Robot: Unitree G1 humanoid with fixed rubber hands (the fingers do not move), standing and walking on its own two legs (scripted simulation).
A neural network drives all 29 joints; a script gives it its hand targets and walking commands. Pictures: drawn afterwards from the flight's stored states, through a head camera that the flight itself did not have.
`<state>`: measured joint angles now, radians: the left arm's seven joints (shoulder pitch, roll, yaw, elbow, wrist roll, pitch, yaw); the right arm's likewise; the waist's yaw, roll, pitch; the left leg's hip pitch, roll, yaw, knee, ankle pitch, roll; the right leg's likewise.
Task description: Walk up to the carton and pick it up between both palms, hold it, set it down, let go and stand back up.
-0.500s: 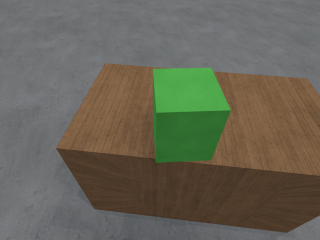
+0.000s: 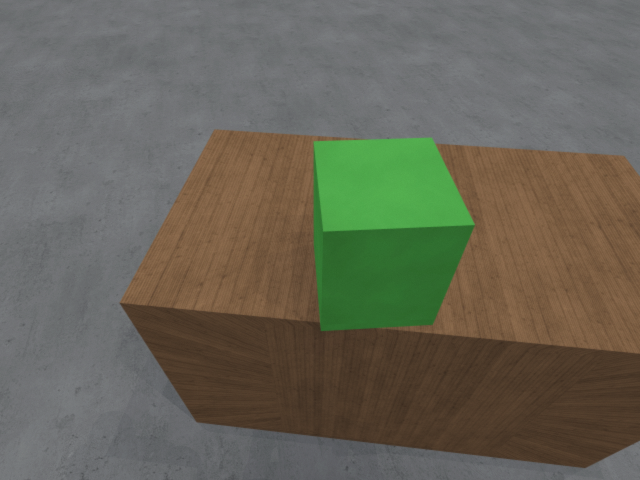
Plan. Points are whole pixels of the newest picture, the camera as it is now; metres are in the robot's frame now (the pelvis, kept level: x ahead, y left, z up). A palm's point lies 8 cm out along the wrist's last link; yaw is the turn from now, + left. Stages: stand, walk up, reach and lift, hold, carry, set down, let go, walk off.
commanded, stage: walk up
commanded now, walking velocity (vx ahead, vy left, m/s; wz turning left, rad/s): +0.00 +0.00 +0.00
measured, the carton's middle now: (375, 236) +0.51 -0.07 -0.01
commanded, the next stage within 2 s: none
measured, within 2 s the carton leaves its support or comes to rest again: neither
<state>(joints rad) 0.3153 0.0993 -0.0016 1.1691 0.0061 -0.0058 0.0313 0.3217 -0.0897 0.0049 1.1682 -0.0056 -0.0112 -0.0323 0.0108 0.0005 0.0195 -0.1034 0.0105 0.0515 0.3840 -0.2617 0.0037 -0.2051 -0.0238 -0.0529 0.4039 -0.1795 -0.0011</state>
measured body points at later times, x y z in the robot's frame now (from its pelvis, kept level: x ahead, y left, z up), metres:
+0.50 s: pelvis +0.02 +0.00 +0.00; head +0.03 +0.00 +0.45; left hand -0.01 +0.20 -0.17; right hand -0.02 -0.19 -0.16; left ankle -0.03 +0.11 -0.74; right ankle +0.02 -0.12 -0.74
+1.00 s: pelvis +0.03 +0.01 +0.00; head +0.04 +0.01 +0.45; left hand +0.00 +0.21 -0.17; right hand -0.01 -0.19 -0.16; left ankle -0.03 +0.11 -0.74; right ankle +0.02 -0.12 -0.74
